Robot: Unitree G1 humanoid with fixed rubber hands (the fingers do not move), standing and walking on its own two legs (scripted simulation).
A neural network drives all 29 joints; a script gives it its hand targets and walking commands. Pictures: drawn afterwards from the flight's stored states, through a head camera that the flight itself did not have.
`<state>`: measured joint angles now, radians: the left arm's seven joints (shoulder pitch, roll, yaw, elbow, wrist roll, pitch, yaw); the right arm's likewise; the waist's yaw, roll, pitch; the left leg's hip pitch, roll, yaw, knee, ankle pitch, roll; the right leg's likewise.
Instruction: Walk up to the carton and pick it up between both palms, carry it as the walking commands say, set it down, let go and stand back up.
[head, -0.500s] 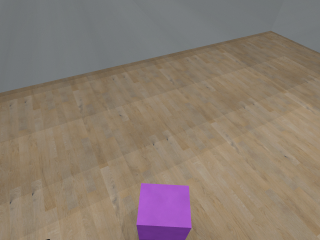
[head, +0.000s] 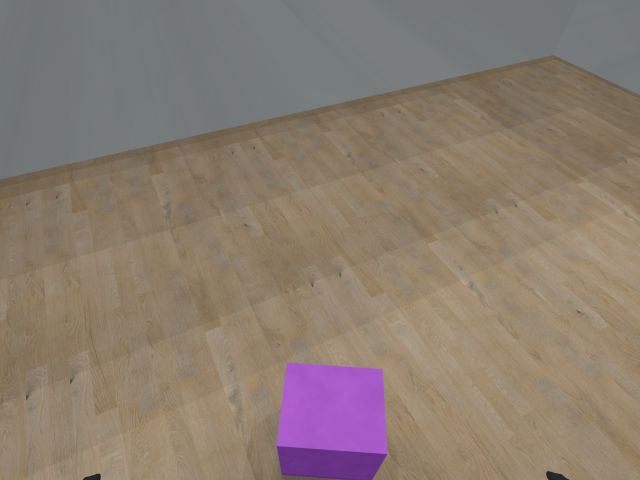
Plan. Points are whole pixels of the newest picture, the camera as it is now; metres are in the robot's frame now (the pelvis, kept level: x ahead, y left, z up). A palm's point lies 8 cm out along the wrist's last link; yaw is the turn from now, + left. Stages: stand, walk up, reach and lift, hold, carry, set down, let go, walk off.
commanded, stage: walk up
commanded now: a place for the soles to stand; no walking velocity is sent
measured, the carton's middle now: (330, 424) +0.40 -0.03 -0.63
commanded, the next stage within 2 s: reach and lift in 0.26 s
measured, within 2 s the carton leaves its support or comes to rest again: neither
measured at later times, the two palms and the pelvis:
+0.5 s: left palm (112, 473) +0.17 +0.28 -0.10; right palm out of the picture +0.13 -0.30 -0.09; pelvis -0.04 +0.00 -0.01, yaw -5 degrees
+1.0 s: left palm (175, 408) +0.27 +0.24 -0.16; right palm (507, 433) +0.25 -0.28 -0.16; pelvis -0.07 -0.01 -0.06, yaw -4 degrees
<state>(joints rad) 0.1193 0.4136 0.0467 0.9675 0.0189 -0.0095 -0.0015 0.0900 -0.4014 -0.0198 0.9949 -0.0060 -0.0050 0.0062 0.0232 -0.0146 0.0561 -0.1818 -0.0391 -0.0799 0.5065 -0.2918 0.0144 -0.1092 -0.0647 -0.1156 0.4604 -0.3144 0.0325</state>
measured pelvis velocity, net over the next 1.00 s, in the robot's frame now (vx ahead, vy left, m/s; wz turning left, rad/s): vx -0.07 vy -0.01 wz -0.07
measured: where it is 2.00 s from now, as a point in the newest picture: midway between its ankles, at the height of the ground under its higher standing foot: outside the picture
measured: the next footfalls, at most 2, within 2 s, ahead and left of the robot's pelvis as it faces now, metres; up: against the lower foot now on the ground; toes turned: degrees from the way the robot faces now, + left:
none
